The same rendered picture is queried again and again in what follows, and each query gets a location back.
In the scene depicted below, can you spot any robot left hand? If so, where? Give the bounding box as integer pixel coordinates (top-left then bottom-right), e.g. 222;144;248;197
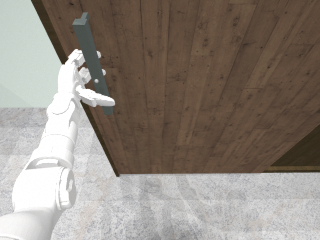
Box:
57;49;115;107

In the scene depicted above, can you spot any left robot upper arm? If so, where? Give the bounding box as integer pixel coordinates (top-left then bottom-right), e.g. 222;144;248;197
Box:
0;166;77;240

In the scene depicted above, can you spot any left robot forearm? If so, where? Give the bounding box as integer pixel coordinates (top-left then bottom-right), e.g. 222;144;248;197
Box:
12;92;81;210

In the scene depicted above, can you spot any handle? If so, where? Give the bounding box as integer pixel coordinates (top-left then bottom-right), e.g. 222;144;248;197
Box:
72;12;113;115

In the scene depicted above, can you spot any wardrobe door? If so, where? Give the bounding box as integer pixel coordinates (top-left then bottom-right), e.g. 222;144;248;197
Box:
270;124;320;167
42;0;320;174

